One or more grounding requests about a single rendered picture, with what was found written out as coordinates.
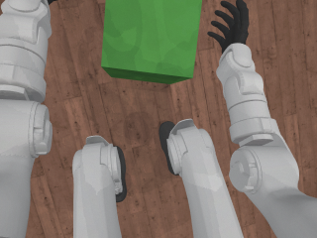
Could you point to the carton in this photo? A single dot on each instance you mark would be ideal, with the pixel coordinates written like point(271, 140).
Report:
point(151, 40)

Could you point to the right robot shin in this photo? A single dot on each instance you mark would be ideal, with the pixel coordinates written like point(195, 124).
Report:
point(189, 123)

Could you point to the right robot upper arm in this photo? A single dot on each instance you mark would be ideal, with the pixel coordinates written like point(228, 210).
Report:
point(269, 175)

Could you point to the robot left forearm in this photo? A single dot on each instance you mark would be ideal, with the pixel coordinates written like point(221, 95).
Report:
point(25, 27)

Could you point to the right robot hand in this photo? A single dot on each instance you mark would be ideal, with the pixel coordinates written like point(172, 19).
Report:
point(238, 25)

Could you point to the left robot upper arm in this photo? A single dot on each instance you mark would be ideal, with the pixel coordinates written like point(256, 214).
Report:
point(25, 133)

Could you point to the robot right forearm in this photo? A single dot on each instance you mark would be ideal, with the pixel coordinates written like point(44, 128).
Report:
point(243, 90)

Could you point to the right robot thigh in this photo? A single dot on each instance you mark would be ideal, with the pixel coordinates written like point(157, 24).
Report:
point(211, 208)

